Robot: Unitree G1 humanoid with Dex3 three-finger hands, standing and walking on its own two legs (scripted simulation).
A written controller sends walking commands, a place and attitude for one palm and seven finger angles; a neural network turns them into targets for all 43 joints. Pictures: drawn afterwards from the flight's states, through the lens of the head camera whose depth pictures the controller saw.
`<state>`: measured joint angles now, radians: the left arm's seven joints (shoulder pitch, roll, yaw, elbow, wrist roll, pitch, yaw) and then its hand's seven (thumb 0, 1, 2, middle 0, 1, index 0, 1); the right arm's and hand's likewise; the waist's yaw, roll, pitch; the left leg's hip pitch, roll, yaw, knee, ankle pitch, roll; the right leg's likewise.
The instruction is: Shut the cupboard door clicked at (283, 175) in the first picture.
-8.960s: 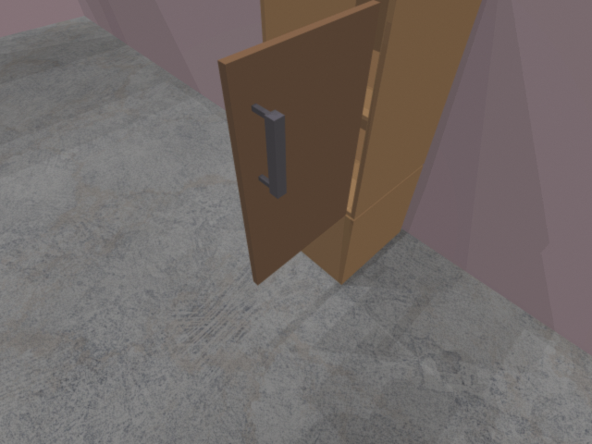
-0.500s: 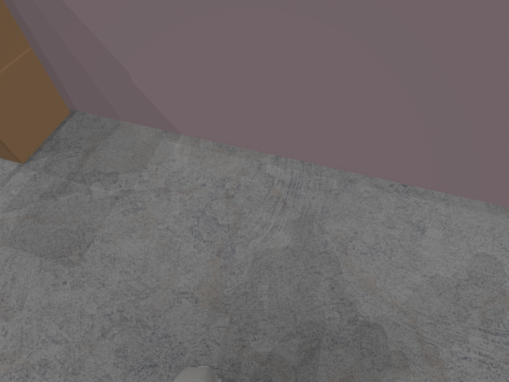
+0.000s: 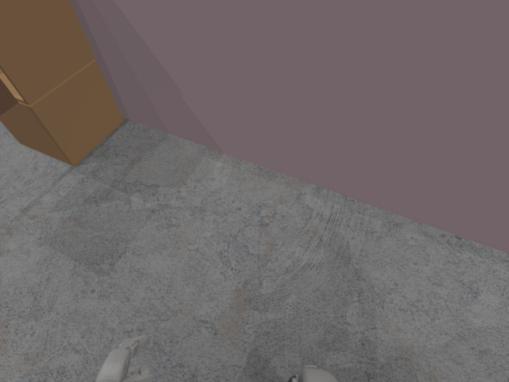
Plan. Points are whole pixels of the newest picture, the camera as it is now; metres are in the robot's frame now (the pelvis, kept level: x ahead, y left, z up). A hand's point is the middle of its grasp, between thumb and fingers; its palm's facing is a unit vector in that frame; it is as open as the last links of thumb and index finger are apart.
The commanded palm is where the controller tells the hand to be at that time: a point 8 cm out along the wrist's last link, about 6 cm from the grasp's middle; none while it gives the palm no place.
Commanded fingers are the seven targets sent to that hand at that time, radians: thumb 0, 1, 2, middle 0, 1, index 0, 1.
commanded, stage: walk to a spot facing it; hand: left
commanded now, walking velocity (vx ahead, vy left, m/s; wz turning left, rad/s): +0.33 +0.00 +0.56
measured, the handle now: out of the picture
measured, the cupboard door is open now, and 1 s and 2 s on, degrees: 91 91 91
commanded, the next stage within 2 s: turn to face it in 1.44 s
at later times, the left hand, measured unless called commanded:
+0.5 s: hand out of the picture +0.04 +0.14 -0.17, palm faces +0.38 -0.90 -0.21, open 7.3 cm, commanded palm none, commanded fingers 0.00 0.90 0.90 -0.20 -0.30 -0.20 -0.30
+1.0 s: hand (114, 229) +0.45 +0.33 -0.16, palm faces +0.35 -0.92 -0.18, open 7.3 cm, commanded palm none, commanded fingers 0.00 0.90 0.90 -0.20 -0.30 -0.20 -0.30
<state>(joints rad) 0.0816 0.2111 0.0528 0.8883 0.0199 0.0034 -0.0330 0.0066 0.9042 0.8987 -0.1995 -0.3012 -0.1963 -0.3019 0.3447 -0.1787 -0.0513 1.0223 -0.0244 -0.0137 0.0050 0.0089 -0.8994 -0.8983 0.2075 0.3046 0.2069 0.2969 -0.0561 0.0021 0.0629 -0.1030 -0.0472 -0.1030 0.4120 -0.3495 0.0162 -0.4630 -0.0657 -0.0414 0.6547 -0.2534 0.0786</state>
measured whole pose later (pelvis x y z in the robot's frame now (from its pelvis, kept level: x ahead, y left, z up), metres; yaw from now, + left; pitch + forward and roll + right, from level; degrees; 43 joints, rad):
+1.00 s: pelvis +0.40 +0.11 +0.00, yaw +23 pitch +0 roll +0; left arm 0.08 0.21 0.05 0.99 0.02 0.00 -0.02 0.01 0.93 0.90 -0.20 -0.30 -0.19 -0.30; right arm 0.47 -0.15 -0.02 1.14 -0.02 -0.07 -0.03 0.00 -0.92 -0.90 0.20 0.30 0.20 0.30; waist -0.06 -0.03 0.06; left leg 0.06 -0.07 0.07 0.26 -0.33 0.08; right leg -0.58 -0.10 -0.07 0.78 -0.10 0.00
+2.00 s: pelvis +0.73 +0.31 +0.00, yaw +45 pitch +2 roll -1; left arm 0.08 0.20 0.06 0.91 0.02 0.03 0.02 0.00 0.91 0.90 -0.20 -0.30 -0.20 -0.30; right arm 0.23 -0.18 -0.05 0.99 -0.02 0.01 -0.01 0.01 -0.92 -0.90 0.21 0.30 0.21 0.30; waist -0.04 -0.01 0.06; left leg -0.29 -0.08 -0.04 0.47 -0.21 0.09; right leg -0.52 -0.07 0.01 0.96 -0.35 0.09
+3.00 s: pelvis +0.80 +0.36 -0.01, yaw +65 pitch -1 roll +2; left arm 0.25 0.16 0.04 1.00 0.03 -0.02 -0.01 0.00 0.92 0.90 -0.20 -0.30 -0.20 -0.30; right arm 0.33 -0.20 -0.05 1.08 -0.02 0.00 -0.01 0.00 -0.92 -0.90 0.21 0.30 0.21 0.30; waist 0.00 0.01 0.02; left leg -0.20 -0.04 0.05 0.57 -0.38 0.04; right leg -0.28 -0.06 -0.08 0.58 -0.31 -0.01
